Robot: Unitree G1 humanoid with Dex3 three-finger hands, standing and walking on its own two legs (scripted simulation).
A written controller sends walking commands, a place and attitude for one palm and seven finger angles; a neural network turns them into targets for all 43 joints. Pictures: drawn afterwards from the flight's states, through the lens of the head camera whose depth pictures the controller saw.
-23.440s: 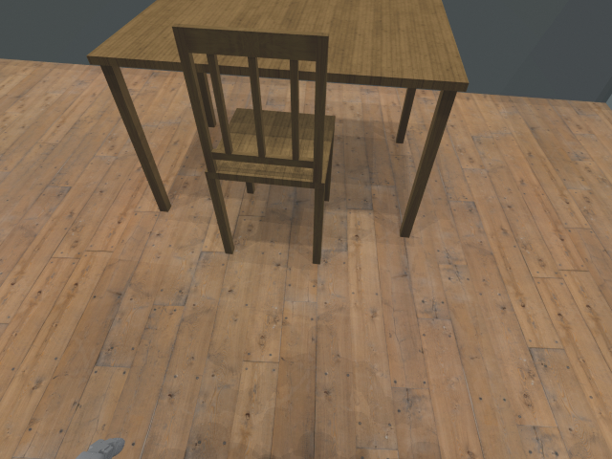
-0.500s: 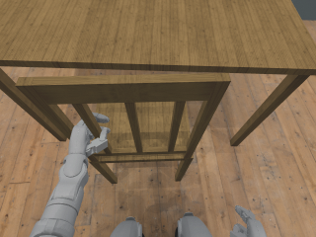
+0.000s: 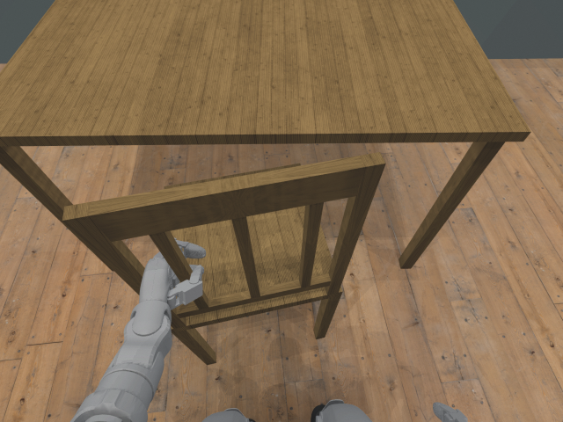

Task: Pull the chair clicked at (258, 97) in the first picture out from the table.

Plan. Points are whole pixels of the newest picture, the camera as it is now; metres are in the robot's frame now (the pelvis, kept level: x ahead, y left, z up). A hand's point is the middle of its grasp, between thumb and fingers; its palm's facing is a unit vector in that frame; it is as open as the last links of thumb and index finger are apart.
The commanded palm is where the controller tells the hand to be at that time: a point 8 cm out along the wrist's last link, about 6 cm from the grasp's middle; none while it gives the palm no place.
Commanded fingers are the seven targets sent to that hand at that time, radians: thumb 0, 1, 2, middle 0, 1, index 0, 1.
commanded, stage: step backward, pulling the chair out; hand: left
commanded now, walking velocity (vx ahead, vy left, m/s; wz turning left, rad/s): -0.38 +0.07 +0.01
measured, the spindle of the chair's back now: (248, 261) +0.37 +0.07 -0.07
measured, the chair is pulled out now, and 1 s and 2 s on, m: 0.10 0.21 0.42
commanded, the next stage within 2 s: none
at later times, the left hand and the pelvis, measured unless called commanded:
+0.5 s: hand (193, 320) +0.27 +0.14 -0.06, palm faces +0.11 -0.98 -0.16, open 5.2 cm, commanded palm +0.24 +0.19 -0.06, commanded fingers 0.00 0.90 0.90 -0.50 -1.45 -0.50 -1.45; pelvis -0.06 -0.01 -0.01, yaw +0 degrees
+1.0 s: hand (187, 356) +0.21 +0.14 -0.06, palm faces +0.10 -0.98 -0.15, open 5.2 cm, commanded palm +0.19 +0.19 -0.06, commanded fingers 0.00 0.90 0.90 -0.50 -1.45 -0.50 -1.45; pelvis -0.11 +0.00 +0.00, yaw +1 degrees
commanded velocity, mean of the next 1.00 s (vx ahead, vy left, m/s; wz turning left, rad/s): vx -0.38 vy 0.02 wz -0.02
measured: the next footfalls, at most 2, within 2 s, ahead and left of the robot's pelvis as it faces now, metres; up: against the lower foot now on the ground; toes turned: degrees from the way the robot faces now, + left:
left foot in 0.78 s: -0.12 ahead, +0.16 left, +0.00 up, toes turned +4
right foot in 1.30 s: -0.09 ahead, -0.10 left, +0.00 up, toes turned -2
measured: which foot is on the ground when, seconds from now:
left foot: down 0.00-0.58, up 0.60-0.76, down 0.78-1.00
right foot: down 0.00-1.00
